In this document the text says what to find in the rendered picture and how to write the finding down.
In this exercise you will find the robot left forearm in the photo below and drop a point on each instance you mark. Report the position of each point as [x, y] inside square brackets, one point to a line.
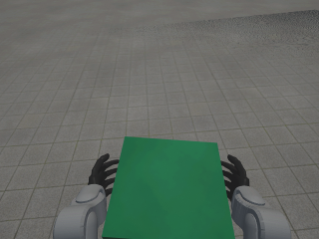
[82, 218]

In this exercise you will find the carton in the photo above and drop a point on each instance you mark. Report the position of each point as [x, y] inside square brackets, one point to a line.
[168, 189]

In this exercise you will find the left robot hand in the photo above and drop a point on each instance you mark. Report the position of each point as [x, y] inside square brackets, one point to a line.
[99, 174]

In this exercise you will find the robot right forearm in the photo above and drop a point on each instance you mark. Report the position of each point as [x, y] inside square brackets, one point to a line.
[255, 216]

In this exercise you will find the right robot hand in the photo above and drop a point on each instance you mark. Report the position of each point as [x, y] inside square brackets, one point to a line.
[238, 176]

